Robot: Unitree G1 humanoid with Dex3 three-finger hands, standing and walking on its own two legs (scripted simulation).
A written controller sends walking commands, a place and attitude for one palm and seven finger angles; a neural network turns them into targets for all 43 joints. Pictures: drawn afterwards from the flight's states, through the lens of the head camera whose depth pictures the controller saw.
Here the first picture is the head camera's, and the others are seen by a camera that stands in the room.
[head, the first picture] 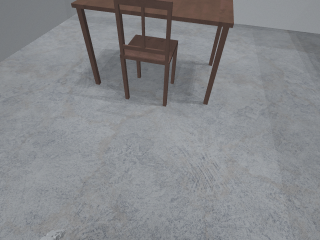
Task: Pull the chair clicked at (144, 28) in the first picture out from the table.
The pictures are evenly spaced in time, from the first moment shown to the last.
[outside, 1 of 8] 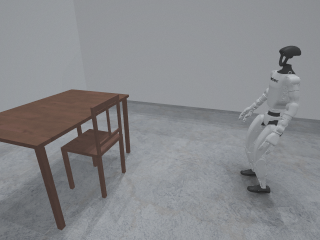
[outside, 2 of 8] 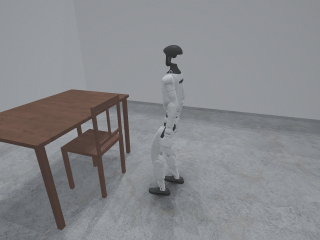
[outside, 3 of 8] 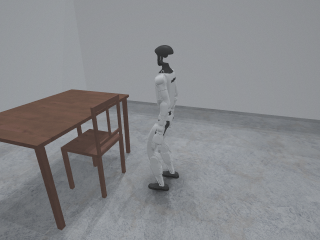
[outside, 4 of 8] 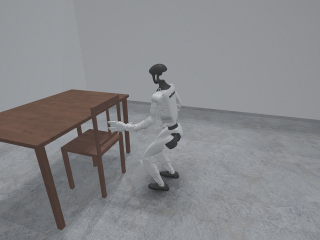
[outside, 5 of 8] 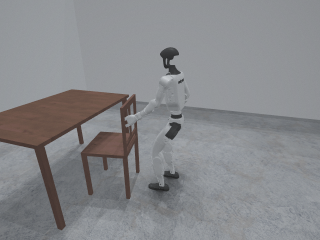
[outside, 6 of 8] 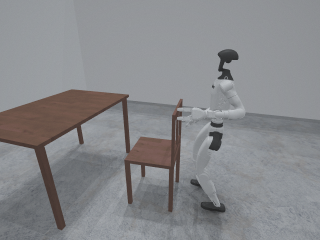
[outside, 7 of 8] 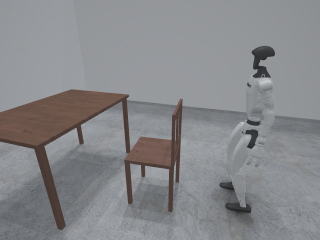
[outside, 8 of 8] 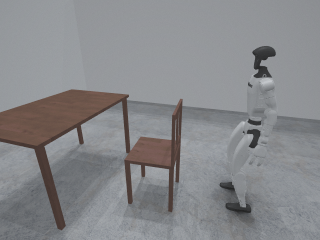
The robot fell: no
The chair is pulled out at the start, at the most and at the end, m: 0.00 0.60 0.60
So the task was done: yes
